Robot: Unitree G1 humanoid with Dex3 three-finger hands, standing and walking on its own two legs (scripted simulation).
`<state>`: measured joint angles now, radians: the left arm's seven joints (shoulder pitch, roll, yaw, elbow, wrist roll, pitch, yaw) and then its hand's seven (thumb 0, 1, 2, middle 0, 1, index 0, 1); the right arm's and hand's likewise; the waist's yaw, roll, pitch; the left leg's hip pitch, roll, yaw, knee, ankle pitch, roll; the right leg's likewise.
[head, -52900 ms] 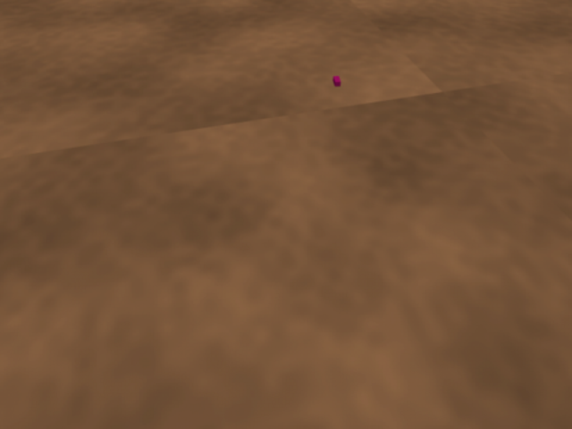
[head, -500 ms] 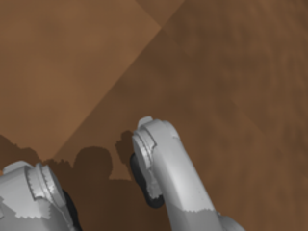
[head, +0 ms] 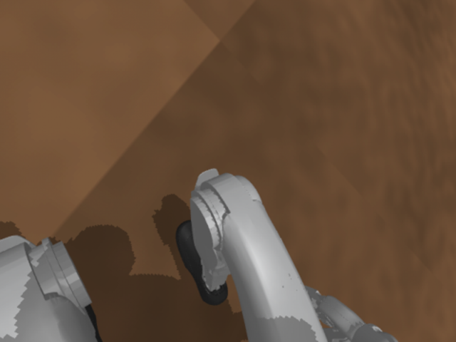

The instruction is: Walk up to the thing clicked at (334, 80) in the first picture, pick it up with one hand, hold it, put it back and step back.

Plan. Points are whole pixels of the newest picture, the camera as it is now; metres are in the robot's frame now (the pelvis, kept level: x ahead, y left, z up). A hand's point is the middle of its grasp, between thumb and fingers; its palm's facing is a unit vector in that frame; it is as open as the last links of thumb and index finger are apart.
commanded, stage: rest palm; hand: left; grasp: from above
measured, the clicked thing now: out of the picture +0.47 +0.39 -0.30
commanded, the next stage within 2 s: close in 0.68 s
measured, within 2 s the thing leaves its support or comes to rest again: neither
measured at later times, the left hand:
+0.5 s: hand out of the picture +0.44 +0.36 -0.25, palm faces -0.36 -0.28 -0.89, open 14.3 cm
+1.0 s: hand out of the picture +0.44 +0.37 -0.25, palm faces -0.38 -0.24 -0.89, open 13.0 cm
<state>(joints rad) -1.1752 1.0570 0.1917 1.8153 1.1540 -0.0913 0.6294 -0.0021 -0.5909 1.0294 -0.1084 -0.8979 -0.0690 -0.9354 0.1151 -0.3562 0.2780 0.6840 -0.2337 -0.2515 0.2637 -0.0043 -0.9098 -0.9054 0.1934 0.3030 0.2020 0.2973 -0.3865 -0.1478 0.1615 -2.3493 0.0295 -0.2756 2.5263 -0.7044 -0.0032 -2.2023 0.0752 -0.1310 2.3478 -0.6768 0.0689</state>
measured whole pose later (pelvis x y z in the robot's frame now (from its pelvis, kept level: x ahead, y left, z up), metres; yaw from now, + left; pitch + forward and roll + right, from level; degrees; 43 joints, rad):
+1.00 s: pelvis +0.00 +0.00 +0.00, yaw -2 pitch +27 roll -17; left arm -1.15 1.14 0.14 1.79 1.16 -0.11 0.59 0.00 -0.32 0.83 -0.26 -0.73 -0.28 -0.77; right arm 0.11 -0.36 0.36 0.62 -0.24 -0.24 0.25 0.00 -0.90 -0.90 0.20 0.30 0.20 0.30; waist -0.40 -0.16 0.21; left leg -2.34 0.04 -0.30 2.53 -0.71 0.01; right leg -2.18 0.08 -0.15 2.32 -0.66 0.08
